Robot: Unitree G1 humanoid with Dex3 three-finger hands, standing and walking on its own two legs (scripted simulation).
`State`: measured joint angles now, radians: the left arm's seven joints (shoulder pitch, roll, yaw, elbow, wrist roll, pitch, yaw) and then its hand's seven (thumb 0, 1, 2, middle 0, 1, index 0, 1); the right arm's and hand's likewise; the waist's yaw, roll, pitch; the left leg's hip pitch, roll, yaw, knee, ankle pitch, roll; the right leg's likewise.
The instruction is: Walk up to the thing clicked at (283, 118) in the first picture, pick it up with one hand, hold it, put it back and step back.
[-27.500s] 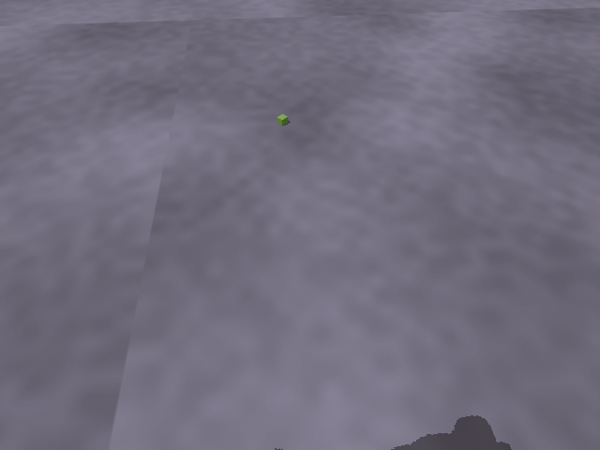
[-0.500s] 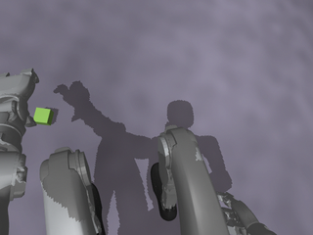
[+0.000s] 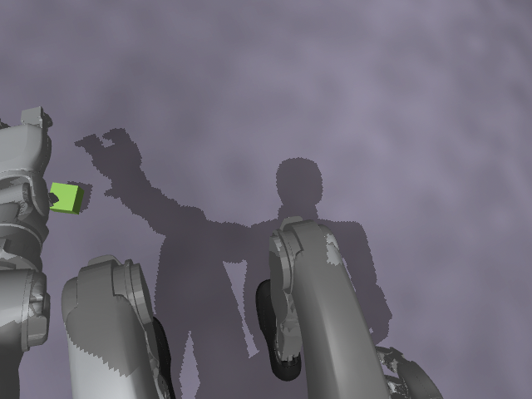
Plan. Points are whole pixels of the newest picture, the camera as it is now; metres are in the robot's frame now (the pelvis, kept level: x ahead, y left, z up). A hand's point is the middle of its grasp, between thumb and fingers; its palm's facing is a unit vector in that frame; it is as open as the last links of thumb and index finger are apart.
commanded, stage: home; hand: left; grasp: from above
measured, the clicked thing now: (66, 198) +0.46 +0.27 -0.32
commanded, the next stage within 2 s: none
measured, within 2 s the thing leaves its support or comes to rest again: neither
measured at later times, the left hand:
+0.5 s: hand out of the picture +0.32 +0.23 +0.03, palm faces -0.22 -0.69 -0.69, open 7.8 cm
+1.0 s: hand out of the picture +0.24 +0.21 +0.25, palm faces +0.15 -0.96 -0.24, open 7.4 cm
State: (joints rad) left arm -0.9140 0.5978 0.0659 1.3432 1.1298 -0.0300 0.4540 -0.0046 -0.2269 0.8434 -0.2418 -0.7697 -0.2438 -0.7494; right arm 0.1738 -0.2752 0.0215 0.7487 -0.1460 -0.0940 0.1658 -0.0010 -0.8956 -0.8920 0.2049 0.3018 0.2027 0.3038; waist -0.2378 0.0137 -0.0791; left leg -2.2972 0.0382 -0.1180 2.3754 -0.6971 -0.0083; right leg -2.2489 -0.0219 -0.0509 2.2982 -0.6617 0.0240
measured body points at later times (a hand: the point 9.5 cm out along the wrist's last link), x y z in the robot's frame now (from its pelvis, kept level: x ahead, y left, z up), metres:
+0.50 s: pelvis +0.00 +0.00 +0.15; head +0.16 +0.03 +0.57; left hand +0.33 +0.27 +0.07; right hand +0.19 -0.25 +0.03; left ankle +0.07 +0.13 -0.31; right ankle +0.10 -0.13 -0.31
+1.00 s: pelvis +0.05 +0.00 +0.33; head +0.12 +0.03 +0.77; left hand +0.23 +0.26 +0.27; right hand +0.23 -0.22 +0.25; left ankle +0.07 +0.13 -0.31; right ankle +0.10 -0.13 -0.31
